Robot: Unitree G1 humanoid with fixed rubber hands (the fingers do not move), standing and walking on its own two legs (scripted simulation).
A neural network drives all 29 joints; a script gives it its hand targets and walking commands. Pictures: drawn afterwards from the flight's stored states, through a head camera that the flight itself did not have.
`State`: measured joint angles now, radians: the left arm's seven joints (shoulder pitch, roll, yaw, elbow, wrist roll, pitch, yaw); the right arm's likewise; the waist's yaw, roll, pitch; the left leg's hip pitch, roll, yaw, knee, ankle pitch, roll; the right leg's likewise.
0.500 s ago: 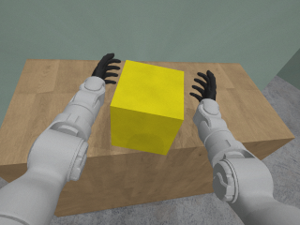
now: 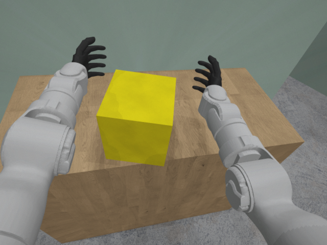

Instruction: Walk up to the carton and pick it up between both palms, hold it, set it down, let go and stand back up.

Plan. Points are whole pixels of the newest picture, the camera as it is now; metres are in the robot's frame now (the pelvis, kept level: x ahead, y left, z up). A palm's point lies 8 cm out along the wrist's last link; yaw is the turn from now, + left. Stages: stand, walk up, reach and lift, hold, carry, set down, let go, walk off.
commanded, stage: set down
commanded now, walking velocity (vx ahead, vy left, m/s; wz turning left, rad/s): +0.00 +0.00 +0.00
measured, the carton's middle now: (140, 119) +0.45 -0.02 +0.05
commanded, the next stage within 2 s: none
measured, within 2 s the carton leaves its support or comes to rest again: neither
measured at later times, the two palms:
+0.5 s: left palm (62, 139) +0.38 +0.17 +0.09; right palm (208, 150) +0.31 -0.16 +0.09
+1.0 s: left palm (53, 137) +0.38 +0.18 +0.10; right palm (210, 141) +0.32 -0.16 +0.11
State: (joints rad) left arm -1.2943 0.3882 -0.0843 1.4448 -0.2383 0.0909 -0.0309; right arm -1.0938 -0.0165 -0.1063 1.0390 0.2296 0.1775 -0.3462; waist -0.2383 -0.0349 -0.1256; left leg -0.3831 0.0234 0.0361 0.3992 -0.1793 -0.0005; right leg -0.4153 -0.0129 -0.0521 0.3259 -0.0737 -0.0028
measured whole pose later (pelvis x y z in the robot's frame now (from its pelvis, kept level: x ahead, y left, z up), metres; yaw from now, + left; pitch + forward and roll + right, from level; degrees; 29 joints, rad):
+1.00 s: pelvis +0.01 +0.02 +0.00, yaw -2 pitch -5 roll -1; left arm -0.42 0.30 0.03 0.24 -0.16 0.46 -0.10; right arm -0.30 0.02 -0.07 0.09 0.21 0.37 -0.40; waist -0.06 -0.03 0.12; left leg -0.07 0.02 0.06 0.42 -0.25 0.02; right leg -0.11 -0.01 -0.01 0.33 -0.13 0.02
